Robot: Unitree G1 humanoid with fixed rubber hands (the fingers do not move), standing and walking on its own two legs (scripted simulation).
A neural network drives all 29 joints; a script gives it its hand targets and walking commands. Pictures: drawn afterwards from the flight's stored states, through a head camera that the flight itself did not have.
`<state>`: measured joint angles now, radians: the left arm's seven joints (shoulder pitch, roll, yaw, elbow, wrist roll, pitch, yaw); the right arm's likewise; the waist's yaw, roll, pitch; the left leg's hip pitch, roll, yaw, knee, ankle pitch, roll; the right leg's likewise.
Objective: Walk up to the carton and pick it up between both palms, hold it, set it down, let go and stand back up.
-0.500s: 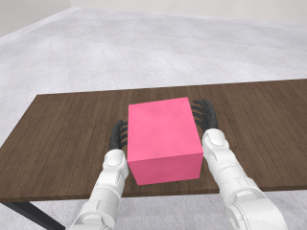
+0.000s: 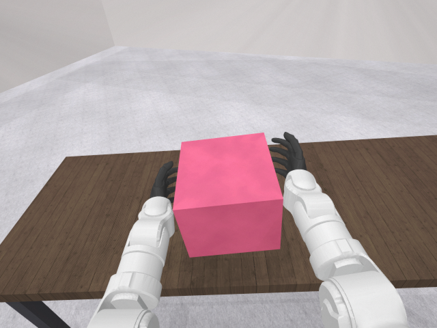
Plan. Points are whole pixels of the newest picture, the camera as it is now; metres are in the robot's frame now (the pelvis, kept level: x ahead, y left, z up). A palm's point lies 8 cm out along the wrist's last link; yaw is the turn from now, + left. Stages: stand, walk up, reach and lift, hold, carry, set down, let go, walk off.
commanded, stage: reach and lift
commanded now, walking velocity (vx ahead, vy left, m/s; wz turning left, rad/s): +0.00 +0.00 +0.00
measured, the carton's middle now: (228, 192) +0.37 +0.01 +0.10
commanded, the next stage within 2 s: hold in 1.20 s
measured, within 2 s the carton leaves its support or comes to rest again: neither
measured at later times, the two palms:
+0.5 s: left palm (152, 188) +0.36 +0.16 +0.13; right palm (287, 160) +0.39 -0.10 +0.16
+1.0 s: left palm (142, 179) +0.35 +0.17 +0.16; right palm (284, 151) +0.39 -0.09 +0.19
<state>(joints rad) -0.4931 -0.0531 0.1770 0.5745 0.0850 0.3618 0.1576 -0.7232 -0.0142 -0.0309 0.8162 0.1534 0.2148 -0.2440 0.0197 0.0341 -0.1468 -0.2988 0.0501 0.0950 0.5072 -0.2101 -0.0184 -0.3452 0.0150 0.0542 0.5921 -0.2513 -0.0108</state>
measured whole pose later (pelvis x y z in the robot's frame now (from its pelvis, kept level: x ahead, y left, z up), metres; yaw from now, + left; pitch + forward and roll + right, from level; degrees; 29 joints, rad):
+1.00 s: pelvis +0.00 +0.02 +0.01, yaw +0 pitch -3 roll +1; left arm -0.55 -0.05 0.21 0.41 0.11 0.56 0.11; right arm -0.76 -0.02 -0.03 0.69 0.22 0.34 -0.30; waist 0.02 0.03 -0.12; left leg -0.20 0.05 0.09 0.45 -0.20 -0.02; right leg -0.22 0.01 0.05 0.48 -0.21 0.01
